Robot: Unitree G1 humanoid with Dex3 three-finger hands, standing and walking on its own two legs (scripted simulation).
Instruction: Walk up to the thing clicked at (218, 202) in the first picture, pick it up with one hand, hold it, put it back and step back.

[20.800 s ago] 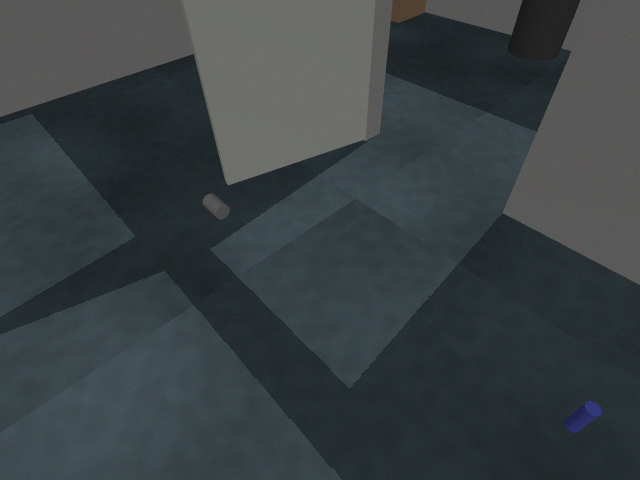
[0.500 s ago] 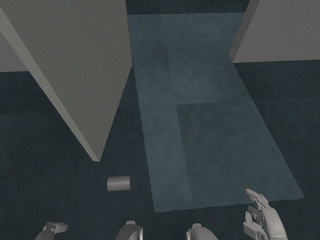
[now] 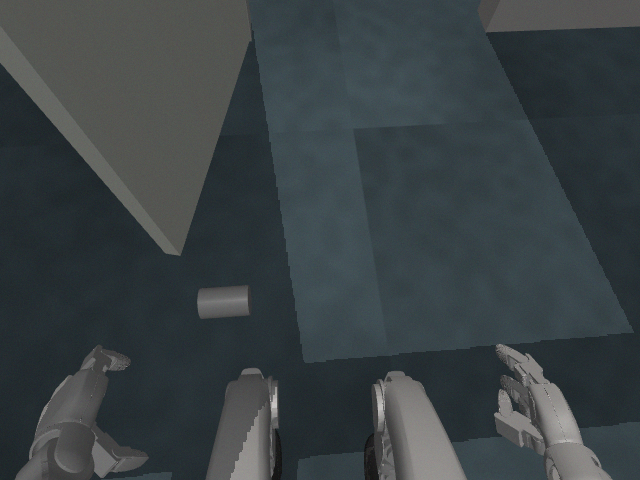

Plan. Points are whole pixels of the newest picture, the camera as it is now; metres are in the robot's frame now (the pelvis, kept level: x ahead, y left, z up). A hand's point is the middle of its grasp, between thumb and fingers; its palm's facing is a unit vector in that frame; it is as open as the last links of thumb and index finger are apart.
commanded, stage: rise first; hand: left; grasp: from above
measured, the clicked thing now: (225, 301) +0.48 +0.23 -0.53
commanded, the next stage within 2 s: none
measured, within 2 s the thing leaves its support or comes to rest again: neither
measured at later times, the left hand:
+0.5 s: hand (158, 340) +0.35 +0.30 -0.30, palm faces -0.47 -0.20 -0.86, open 14.2 cm
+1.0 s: hand (176, 316) +0.40 +0.29 -0.37, palm faces -0.45 -0.02 -0.89, open 14.1 cm
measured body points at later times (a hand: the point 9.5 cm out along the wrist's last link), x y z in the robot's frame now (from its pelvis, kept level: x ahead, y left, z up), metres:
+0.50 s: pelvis -0.06 +0.00 -0.16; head +0.15 +0.03 +0.24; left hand +0.37 +0.30 -0.25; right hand +0.03 -0.28 -0.29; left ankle +0.05 +0.12 -0.53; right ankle +0.03 -0.13 -0.53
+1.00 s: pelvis -0.05 +0.01 -0.21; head +0.19 +0.05 +0.17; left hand +0.42 +0.29 -0.31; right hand +0.01 -0.27 -0.33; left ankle +0.05 +0.12 -0.53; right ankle +0.03 -0.13 -0.53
